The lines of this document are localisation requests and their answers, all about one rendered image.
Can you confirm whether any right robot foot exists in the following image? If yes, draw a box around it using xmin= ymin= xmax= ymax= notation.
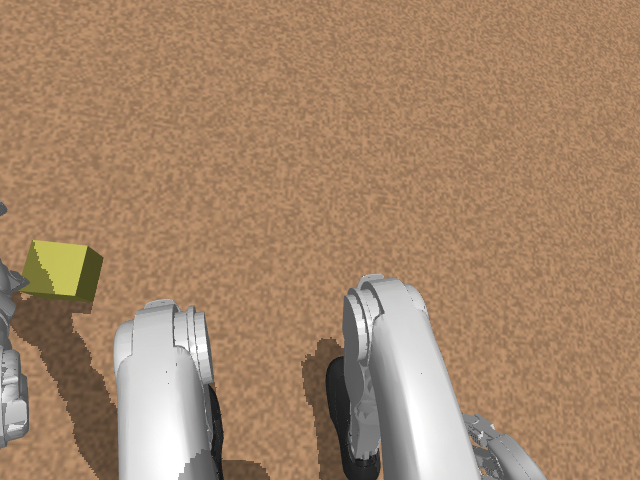
xmin=326 ymin=356 xmax=380 ymax=480

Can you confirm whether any cube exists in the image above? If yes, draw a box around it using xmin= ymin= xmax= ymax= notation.
xmin=18 ymin=240 xmax=104 ymax=302

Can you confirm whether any left robot foot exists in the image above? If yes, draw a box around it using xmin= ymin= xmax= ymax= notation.
xmin=208 ymin=384 xmax=224 ymax=480

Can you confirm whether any left robot arm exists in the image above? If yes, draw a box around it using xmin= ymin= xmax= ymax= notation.
xmin=0 ymin=259 xmax=29 ymax=449

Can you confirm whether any right robot hand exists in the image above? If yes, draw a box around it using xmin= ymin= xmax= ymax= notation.
xmin=462 ymin=413 xmax=547 ymax=480

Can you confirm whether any left robot hand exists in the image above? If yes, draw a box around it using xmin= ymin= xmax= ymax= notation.
xmin=0 ymin=200 xmax=30 ymax=293

